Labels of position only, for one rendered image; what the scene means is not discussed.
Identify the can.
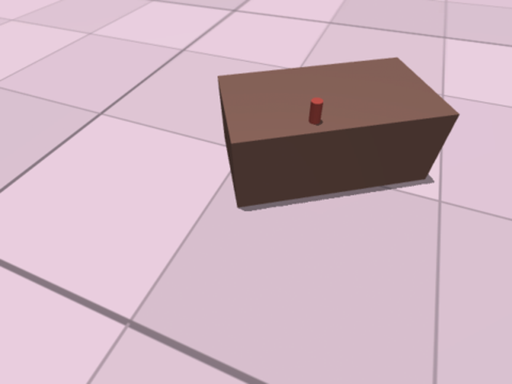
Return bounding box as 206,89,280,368
309,98,323,124

